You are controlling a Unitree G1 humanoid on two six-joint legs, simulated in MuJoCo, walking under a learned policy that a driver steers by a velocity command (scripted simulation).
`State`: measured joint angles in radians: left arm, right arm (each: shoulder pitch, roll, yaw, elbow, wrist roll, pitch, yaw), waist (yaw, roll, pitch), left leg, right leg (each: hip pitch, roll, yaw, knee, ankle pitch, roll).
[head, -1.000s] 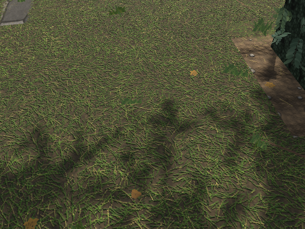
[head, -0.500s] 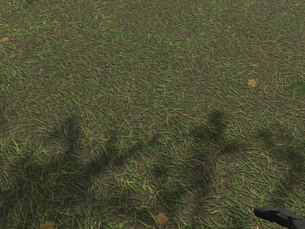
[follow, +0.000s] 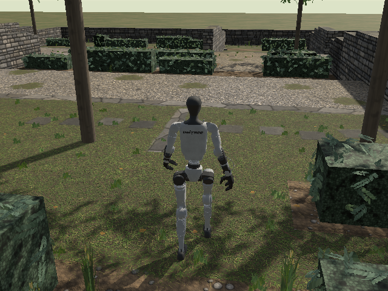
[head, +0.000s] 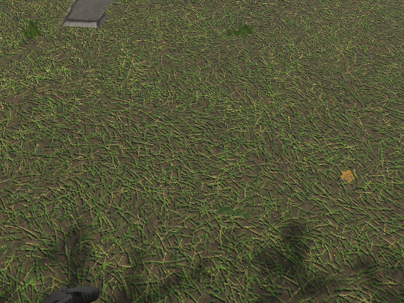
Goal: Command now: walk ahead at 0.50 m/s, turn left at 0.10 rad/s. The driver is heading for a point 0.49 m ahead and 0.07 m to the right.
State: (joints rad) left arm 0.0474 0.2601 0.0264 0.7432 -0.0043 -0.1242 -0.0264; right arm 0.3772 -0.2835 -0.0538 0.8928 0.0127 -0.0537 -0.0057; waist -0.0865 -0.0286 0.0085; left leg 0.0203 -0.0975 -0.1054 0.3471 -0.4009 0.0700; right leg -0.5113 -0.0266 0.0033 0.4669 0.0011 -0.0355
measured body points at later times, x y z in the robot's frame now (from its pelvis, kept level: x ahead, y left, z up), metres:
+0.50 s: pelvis +0.29 +0.01 +0.00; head +0.32 +0.01 +0.45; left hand +0.26 +0.29 -0.13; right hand +0.52 -0.22 -0.08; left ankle +0.44 +0.13 -0.72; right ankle +0.14 -0.12 -0.73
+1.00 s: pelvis +0.43 +0.02 +0.01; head +0.43 +0.01 +0.46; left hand +0.56 +0.28 -0.11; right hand +0.51 -0.24 -0.13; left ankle +0.43 +0.13 -0.73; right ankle +0.46 -0.12 -0.73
